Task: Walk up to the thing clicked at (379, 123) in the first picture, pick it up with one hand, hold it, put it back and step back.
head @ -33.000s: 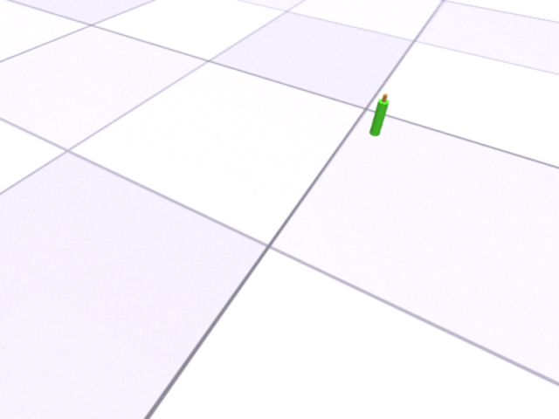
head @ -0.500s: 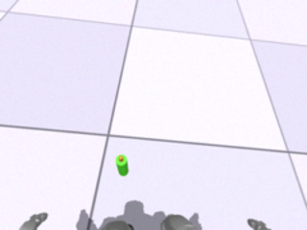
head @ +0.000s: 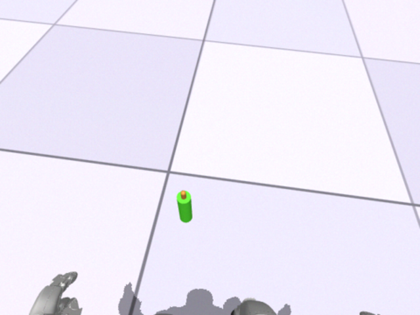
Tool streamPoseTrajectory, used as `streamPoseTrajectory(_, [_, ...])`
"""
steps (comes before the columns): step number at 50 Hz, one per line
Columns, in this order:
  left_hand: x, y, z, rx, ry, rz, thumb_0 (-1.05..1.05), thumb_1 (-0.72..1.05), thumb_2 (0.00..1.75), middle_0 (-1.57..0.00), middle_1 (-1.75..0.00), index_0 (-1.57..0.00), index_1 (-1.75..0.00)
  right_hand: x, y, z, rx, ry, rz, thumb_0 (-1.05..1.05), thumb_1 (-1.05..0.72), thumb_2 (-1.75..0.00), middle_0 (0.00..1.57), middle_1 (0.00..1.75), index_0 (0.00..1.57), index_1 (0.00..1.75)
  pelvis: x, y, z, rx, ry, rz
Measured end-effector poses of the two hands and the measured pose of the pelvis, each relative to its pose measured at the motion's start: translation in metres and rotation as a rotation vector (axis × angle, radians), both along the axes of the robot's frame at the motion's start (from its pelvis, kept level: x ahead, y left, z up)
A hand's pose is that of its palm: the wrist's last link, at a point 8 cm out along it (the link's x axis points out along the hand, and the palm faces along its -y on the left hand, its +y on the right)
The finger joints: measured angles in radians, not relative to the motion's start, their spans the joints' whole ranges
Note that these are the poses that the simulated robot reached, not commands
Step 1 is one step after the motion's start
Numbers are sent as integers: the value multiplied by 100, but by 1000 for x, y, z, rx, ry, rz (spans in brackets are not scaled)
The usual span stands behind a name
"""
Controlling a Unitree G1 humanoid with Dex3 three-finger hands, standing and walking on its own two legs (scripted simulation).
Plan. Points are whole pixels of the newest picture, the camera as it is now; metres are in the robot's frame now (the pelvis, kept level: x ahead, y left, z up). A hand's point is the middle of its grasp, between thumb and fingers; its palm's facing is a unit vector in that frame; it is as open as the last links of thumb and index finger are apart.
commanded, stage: step back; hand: left
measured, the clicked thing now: (184, 205) +0.59 +0.10 -0.62
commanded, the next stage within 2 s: none
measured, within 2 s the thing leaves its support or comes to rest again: neither
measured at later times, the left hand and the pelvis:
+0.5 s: hand out of the picture -0.07 +0.23 -0.13, palm faces -0.08 -0.91 -0.41, open 7.4 cm; pelvis -0.16 -0.03 +0.00, yaw -4 degrees
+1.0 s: hand out of the picture -0.22 +0.24 -0.15, palm faces -0.07 -0.92 -0.38, open 7.4 cm; pelvis -0.33 -0.03 +0.01, yaw -4 degrees
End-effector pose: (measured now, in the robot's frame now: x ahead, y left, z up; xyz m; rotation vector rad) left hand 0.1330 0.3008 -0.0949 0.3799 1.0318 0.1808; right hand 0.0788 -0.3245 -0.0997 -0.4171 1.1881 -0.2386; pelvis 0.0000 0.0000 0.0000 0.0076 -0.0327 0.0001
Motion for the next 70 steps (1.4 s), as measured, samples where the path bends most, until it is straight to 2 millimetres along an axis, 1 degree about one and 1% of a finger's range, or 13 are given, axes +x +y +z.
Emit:
streamPoseTrajectory(6, [-36, 10, -8, -23, 41, 26, 0, 90, 90, -21, -30, -20, -30, -39, 19, 13, 9, -2, 3, 1, -90, -90, 20, 30, 20, 30, -34, 5, 7, -15, -12, -9])
streamPoseTrajectory(11, [-76, 11, -6, -18, 73, 31, 0, 90, 90, -21, -30, -20, -30, -59, 18, 21, 3, -40, 2, 1, -90, -90, 21, 30, 20, 30, -62, 1, 12, -29, 0, -37])
streamPoseTrajectory(16, [-117, 4, -10, 8, 120, 10, 0, 90, 90, -21, -30, -20, -30, -79, 4, 16, 5, -101, 4, 1, -89, -90, 21, 30, 20, 30, -97, -10, 5, -22, 1, -73])
streamPoseTrajectory(20, [-155, -10, -12, 31, 135, 0, 0, 90, 90, -21, -30, -20, -30, -103, -18, 0, 18, -125, -12, 0, -89, -90, 21, 30, 20, 30, -128, -23, -6, -35, -7, -84])
streamPoseTrajectory(25, [-203, -25, 2, 26, 151, 15, 0, 90, 90, -21, -30, -20, -30, -144, -28, -3, 33, -86, -50, 1, -90, -90, 20, 30, 20, 30, -157, -28, 3, 11, -10, -71])
streamPoseTrajectory(31, [-225, -21, 8, 41, 86, 22, 0, 90, 90, -21, -30, -20, -30, -199, -23, -6, 30, -9, -29, 1, -90, -90, 20, 30, 20, 30, -192, -26, 5, 15, -2, -31])
streamPoseTrajectory(36, [-237, -8, -5, 21, 8, 27, 0, 90, 90, -21, -30, -20, -30, -239, -9, -10, 14, 32, 1, 1, -90, -90, 20, 30, 20, 30, -230, -18, -6, 21, -18, 9])
streamPoseTrajectory(42, [-275, -10, -7, -12, 33, 42, 0, 90, 90, -21, -30, -20, -30, -278, 1, 9, 20, 9, 9, 1, -90, -90, 21, 30, 20, 30, -271, -19, 6, -14, -20, -8])
streamPoseTrajectory(48, [-335, -18, -10, -9, 103, 22, 0, 90, 90, -21, -30, -20, -30, -297, -14, 20, -1, -79, 8, 1, -90, -90, 21, 30, 20, 30, -314, -29, 9, -26, -4, -54])
streamPoseTrajectory(53, [-392, -29, -15, 19, 164, 8, 0, 90, 90, -21, -30, -20, -30, -321, -39, 12, 2, -140, 9, 0, -89, -90, 21, 30, 20, 30, -355, -45, -2, -16, 3, -94])
streamPoseTrajectory(60, [-476, -46, 1, 42, 211, 53, 0, 90, 90, -21, -30, -20, -30, -382, -57, 1, 30, -91, -36, 1, -90, -90, 20, 30, 20, 30, -399, -57, 5, 17, -9, -78])
streamPoseTrajectory(66, [-499, -38, 8, 58, 138, 75, 0, 90, 90, -21, -30, -20, -30, -438, -53, -10, 48, 22, -16, 1, -90, -90, 20, 30, 20, 30, -424, -55, 4, 11, -6, -21])
streamPoseTrajectory(70, [-506, -23, 2, 50, 96, 95, 0, 90, 90, -21, -30, -20, -30, -462, -40, -14, 53, 65, -9, 1, -90, -90, 20, 30, 20, 30, -436, -48, 0, 28, -20, 10])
